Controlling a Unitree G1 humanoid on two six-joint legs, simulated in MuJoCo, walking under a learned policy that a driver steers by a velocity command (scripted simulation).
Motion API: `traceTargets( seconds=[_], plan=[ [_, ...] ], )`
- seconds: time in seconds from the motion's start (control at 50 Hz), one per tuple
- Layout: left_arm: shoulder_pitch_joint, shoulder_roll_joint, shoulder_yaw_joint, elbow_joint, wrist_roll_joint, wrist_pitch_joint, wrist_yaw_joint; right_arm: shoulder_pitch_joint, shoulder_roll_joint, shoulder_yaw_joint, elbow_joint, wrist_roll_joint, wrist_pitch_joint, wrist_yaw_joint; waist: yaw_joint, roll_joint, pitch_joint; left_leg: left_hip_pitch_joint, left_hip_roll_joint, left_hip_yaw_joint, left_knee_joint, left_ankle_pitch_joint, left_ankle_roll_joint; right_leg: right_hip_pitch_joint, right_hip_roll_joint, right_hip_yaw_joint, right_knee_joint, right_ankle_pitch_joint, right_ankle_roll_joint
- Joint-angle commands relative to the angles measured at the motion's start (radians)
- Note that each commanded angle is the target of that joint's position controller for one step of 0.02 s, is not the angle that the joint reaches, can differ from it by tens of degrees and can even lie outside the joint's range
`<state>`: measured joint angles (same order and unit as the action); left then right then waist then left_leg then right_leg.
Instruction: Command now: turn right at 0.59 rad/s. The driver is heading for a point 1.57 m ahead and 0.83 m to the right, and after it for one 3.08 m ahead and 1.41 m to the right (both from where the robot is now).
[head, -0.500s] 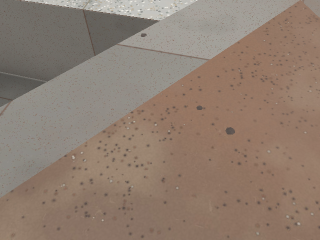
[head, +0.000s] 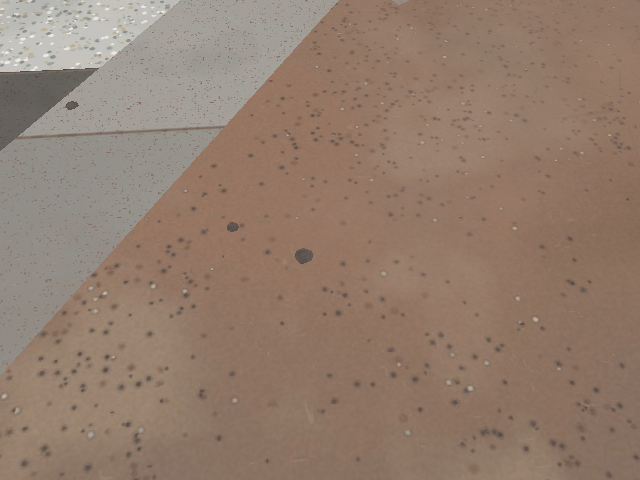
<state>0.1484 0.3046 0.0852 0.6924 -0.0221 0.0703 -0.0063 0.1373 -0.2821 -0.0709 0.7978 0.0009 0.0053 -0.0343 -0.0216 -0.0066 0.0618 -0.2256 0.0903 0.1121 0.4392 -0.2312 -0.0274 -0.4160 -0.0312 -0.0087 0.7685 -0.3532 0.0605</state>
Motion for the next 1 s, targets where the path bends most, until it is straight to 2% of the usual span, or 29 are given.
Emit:
traceTargets(
  seconds=[0.02,0.04,0.06,0.08,0.1,0.12,0.14,0.16,0.18,0.2,0.24,0.28,0.38,0.44,0.48,0.52,0.54,0.56,0.58,0.6,0.62,0.64,0.68,0.78,0.86,0.92,0.96,0.98,1.0],
  plan=[
    [0.005,0.088,0.029,-0.082,0.0,-0.005,-0.015,-0.026,-0.216,-0.057,-0.052,0.023,-0.012,0.005,0.014,0.195,-0.12,0.115,0.229,-0.128,-0.042,0.359,0.189,0.081,0.025,-0.065,-0.186,0.076,-0.052],
    [0.046,0.089,0.036,-0.067,0.001,-0.005,-0.016,-0.024,-0.204,-0.055,-0.045,0.031,-0.012,0.006,0.036,0.177,-0.128,0.08,0.21,-0.097,0.018,0.315,0.149,0.168,0.047,-0.077,-0.296,0.164,-0.082],
    [0.095,0.125,0.051,-0.053,0.002,-0.005,-0.007,0.038,-0.165,-0.046,-0.02,0.023,-0.014,0.012,0.043,0.089,-0.149,-0.016,0.168,-0.034,0.135,0.206,0.078,0.317,0.036,-0.017,-0.38,0.31,-0.12],
    [0.141,0.252,0.082,-0.063,0.006,-0.009,0.014,0.045,-0.095,-0.023,-0.049,-0.028,-0.016,0.021,0.027,-0.218,-0.18,-0.29,0.049,0.06,0.455,-0.224,-0.025,0.518,-0.222,0.325,-0.383,0.708,-0.22],
    [0.121,0.282,0.075,-0.09,0.036,-0.03,0.007,-0.035,-0.097,-0.021,-0.101,-0.029,-0.02,0.014,0.06,-0.281,-0.206,-0.457,-0.069,-0.062,0.676,-0.478,-0.058,0.461,-0.379,0.53,-0.394,0.806,-0.424],
    [0.12,0.234,0.064,-0.088,0.044,-0.053,-0.001,-0.087,-0.145,-0.035,-0.106,-0.01,-0.02,0.008,0.092,-0.161,-0.21,-0.458,-0.045,-0.148,0.767,-0.431,-0.046,0.423,-0.33,0.47,-0.419,0.698,-0.422],
    [0.074,0.207,0.055,-0.084,0.036,-0.067,0.002,-0.087,-0.152,-0.04,-0.105,0.004,-0.017,0.003,0.06,-0.137,-0.165,-0.463,-0.032,-0.165,0.764,-0.342,-0.029,0.385,-0.267,0.387,-0.422,0.609,-0.361],
    [0.025,0.181,0.048,-0.088,0.02,-0.07,0.008,-0.065,-0.152,-0.044,-0.085,-0.002,-0.012,-0.007,0.037,-0.094,-0.147,-0.461,-0.021,-0.175,0.728,-0.267,-0.025,0.359,-0.218,0.344,-0.423,0.52,-0.308],
    [-0.008,0.164,0.039,-0.094,0.009,-0.067,0.014,-0.051,-0.163,-0.049,-0.083,-0.01,-0.007,-0.014,0.022,-0.11,-0.134,-0.44,-0.023,-0.178,0.707,-0.216,-0.029,0.324,-0.197,0.326,-0.43,0.501,-0.289],
    [-0.011,0.159,0.034,-0.098,0.012,-0.065,0.019,-0.036,-0.16,-0.05,-0.081,-0.012,-0.008,-0.013,0.012,-0.124,-0.141,-0.4,-0.039,-0.173,0.717,-0.177,-0.033,0.292,-0.179,0.316,-0.434,0.517,-0.289],
    [0.023,0.148,0.031,-0.094,0.008,-0.068,0.026,-0.005,-0.145,-0.048,-0.083,-0.004,-0.016,-0.001,0.012,-0.125,-0.174,-0.387,-0.05,-0.168,0.636,-0.096,-0.031,0.305,-0.148,0.333,-0.482,0.203,-0.29],
    [0.05,0.151,0.03,-0.09,0.004,-0.075,0.029,-0.053,-0.138,-0.044,-0.102,0.004,-0.027,0.009,0.039,-0.147,-0.128,-0.414,-0.059,-0.172,0.5,-0.065,-0.028,0.305,-0.149,0.404,-0.544,-0.089,-0.294],
    [0.085,0.184,0.037,-0.081,0.005,-0.09,0.032,-0.105,-0.121,-0.036,-0.128,0.007,-0.075,0.035,0.066,-0.143,-0.083,-0.332,-0.087,-0.185,0.243,-0.05,-0.019,0.274,-0.145,0.458,-0.545,-0.123,-0.297],
    [0.094,0.189,0.036,-0.081,0.001,-0.09,0.023,-0.103,-0.121,-0.035,-0.136,0.017,-0.098,0.048,0.066,-0.142,-0.071,-0.237,-0.109,-0.177,0.158,-0.076,-0.004,0.216,-0.128,0.497,-0.529,-0.154,-0.298],
    [0.09,0.18,0.031,-0.082,0.0,-0.086,0.019,-0.074,-0.126,-0.038,-0.135,0.025,-0.111,0.051,0.046,-0.139,-0.068,-0.143,-0.118,-0.173,0.093,-0.056,0.011,0.174,-0.113,0.529,-0.512,-0.169,-0.287],
    [0.065,0.152,0.021,-0.09,-0.003,-0.081,0.02,0.002,-0.122,-0.042,-0.115,0.026,-0.123,0.047,-0.01,-0.116,-0.072,0.031,-0.114,-0.157,-0.027,0.035,0.031,0.089,-0.061,0.519,-0.45,-0.198,-0.248],
    [0.054,0.114,0.009,-0.097,0.0,-0.083,0.021,0.077,-0.143,-0.051,-0.098,0.021,-0.125,0.041,-0.047,-0.088,-0.095,0.175,-0.059,-0.193,-0.047,0.034,0.05,-0.006,-0.019,0.481,-0.361,-0.218,-0.21],
    [0.055,0.033,-0.015,-0.106,0.006,-0.087,0.02,0.201,-0.191,-0.061,-0.08,0.003,-0.124,0.031,-0.085,0.044,-0.159,0.347,0.117,-0.369,-0.091,-0.105,0.104,-0.145,0.065,0.353,-0.089,-0.284,-0.149],
    [0.045,0.031,-0.016,-0.163,-0.016,-0.1,0.021,0.262,-0.276,-0.077,-0.059,-0.028,-0.118,0.038,-0.064,0.248,-0.123,0.381,0.3,-0.744,-0.227,-0.43,0.223,-0.382,0.146,0.212,0.133,-0.292,-0.126],
    [0.048,0.113,0.001,-0.156,-0.017,-0.108,0.021,0.201,-0.237,-0.07,-0.073,-0.015,-0.119,0.04,-0.039,0.213,-0.038,0.314,0.337,-0.782,-0.248,-0.532,0.253,-0.468,0.041,0.201,0.267,-0.213,-0.11],
    [0.054,0.146,0.013,-0.134,-0.011,-0.107,0.016,0.159,-0.174,-0.052,-0.088,0.001,-0.116,0.034,-0.032,0.182,0.007,0.286,0.284,-0.683,-0.249,-0.485,0.227,-0.488,0.019,0.188,0.318,-0.133,-0.097],
    [0.078,0.14,0.017,-0.11,-0.003,-0.103,0.013,0.132,-0.145,-0.041,-0.101,0.003,-0.112,0.03,-0.018,0.15,0.002,0.271,0.237,-0.581,-0.248,-0.388,0.194,-0.469,0.005,0.171,0.348,-0.069,-0.084],
    [0.051,0.109,0.014,-0.114,-0.001,-0.105,0.001,0.117,-0.126,-0.029,-0.1,-0.006,-0.107,0.023,-0.02,0.123,0.018,0.219,0.184,-0.412,-0.275,-0.169,0.164,-0.451,-0.028,0.151,0.371,0.052,-0.07],
    [-0.006,0.055,-0.002,-0.144,-0.002,-0.108,-0.012,0.157,-0.139,-0.029,-0.077,-0.016,-0.111,0.022,-0.037,0.101,0.011,0.191,0.149,-0.171,-0.292,0.161,0.181,-0.427,-0.046,0.101,0.277,0.246,-0.026],
    [-0.115,0.017,-0.021,-0.174,0.001,-0.116,-0.039,0.184,-0.173,-0.034,-0.053,-0.001,-0.099,0.02,-0.072,0.09,0.044,0.179,0.147,-0.048,-0.297,0.23,0.166,-0.324,-0.047,0.014,0.027,0.359,-0.041],
    [-0.161,0.021,-0.022,-0.196,-0.006,-0.117,-0.059,0.211,-0.201,-0.042,-0.03,0.019,-0.088,0.022,-0.069,0.087,0.063,0.243,0.182,-0.004,-0.276,0.337,0.155,-0.271,-0.031,-0.031,-0.087,0.309,-0.086],
    [-0.13,0.057,-0.004,-0.199,-0.002,-0.113,-0.064,0.207,-0.23,-0.05,-0.026,0.026,-0.077,0.019,-0.025,0.113,0.011,0.295,0.19,0.041,-0.162,0.712,0.136,-0.158,0.029,-0.082,-0.123,0.22,-0.134],
    [-0.059,0.091,0.014,-0.186,0.0,-0.109,-0.061,0.207,-0.247,-0.054,-0.026,0.028,-0.069,0.016,0.024,0.132,-0.049,0.309,0.186,0.062,-0.037,0.91,0.126,-0.048,0.071,-0.107,-0.13,0.173,-0.162],
    [0.097,0.137,0.042,-0.147,-0.004,-0.103,-0.055,0.197,-0.247,-0.052,-0.03,0.032,-0.063,0.011,0.116,0.122,-0.138,0.257,0.167,0.09,0.157,0.986,0.104,0.168,0.112,-0.117,-0.184,0.217,-0.201]
  ],
)
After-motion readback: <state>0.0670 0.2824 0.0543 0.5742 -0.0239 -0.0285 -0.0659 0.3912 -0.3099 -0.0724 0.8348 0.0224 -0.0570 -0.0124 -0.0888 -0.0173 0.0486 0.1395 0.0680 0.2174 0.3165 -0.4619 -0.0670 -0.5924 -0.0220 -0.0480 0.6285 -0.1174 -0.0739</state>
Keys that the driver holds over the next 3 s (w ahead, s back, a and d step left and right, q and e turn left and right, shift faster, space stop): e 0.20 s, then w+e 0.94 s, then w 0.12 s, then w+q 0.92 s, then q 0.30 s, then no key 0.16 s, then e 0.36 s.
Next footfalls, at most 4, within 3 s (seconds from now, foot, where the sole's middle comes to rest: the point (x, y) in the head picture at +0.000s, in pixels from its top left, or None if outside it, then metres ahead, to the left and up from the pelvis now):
0.06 right None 0.05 -0.13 -0.78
0.54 left None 0.17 0.07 -0.78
1.02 right None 0.32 -0.32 -0.78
1.56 left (493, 360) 0.70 -0.38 -0.78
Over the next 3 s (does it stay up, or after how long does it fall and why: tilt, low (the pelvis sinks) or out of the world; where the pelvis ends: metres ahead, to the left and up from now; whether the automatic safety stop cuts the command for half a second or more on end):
stays up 1.01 -0.61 -0.01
